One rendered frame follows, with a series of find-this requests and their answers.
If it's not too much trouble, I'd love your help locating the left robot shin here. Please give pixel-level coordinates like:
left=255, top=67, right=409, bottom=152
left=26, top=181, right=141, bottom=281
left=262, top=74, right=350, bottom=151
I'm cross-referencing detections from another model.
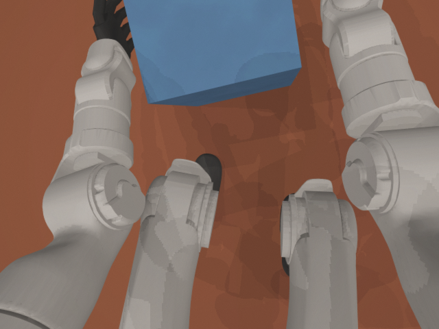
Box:
left=141, top=158, right=211, bottom=224

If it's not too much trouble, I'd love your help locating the carton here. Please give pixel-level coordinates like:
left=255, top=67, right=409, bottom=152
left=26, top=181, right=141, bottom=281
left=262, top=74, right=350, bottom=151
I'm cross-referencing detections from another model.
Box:
left=123, top=0, right=302, bottom=106

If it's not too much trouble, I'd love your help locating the robot right upper arm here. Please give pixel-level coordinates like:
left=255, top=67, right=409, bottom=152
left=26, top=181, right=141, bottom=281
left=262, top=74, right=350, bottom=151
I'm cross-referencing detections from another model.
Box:
left=342, top=126, right=439, bottom=329

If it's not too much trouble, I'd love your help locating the left robot forearm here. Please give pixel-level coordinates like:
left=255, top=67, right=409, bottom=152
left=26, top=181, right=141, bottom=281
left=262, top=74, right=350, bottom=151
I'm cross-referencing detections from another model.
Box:
left=51, top=38, right=136, bottom=183

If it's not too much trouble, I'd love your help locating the left robot hand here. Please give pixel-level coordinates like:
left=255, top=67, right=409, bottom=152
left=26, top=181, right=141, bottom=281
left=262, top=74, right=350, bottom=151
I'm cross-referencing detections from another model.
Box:
left=93, top=0, right=134, bottom=58

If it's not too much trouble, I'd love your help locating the robot left upper arm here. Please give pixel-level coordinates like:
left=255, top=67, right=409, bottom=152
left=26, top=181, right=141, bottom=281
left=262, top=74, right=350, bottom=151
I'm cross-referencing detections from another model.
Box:
left=0, top=162, right=145, bottom=329

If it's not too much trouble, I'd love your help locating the right robot forearm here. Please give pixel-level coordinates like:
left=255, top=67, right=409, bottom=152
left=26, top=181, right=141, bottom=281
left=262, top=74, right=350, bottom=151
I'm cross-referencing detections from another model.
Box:
left=320, top=0, right=439, bottom=139

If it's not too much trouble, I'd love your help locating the left robot foot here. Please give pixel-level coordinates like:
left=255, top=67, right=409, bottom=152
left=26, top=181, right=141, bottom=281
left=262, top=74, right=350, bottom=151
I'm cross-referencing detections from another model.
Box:
left=195, top=154, right=222, bottom=191

